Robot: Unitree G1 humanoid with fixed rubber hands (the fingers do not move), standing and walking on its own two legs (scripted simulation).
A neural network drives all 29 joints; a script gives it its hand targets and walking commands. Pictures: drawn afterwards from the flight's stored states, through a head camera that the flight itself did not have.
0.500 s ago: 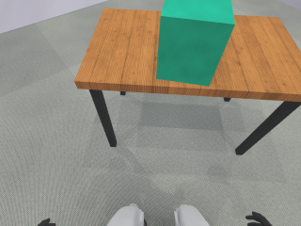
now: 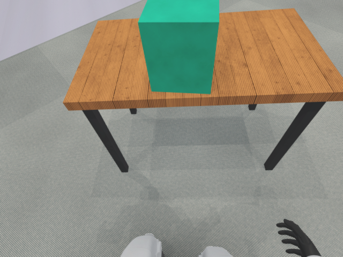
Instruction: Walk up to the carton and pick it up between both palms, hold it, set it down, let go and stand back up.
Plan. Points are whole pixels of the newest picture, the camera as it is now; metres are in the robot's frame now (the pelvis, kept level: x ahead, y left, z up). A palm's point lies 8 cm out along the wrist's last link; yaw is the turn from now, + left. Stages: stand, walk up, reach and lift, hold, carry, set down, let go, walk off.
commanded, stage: walk up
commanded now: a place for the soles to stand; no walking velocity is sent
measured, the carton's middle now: (182, 44) +0.73 +0.00 +0.07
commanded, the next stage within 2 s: none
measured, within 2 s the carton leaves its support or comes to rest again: neither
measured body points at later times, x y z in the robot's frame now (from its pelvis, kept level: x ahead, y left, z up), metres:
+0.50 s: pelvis +0.01 +0.01 +0.00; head +0.06 -0.01 +0.44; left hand +0.10 +0.32 -0.10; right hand +0.15 -0.29 -0.10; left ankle +0.04 +0.11 -0.71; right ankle +0.03 -0.12 -0.71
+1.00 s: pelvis +0.01 +0.03 +0.00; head +0.04 +0.02 +0.44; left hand +0.10 +0.34 -0.11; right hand +0.15 -0.27 -0.09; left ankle +0.04 +0.12 -0.71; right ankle +0.02 -0.11 -0.70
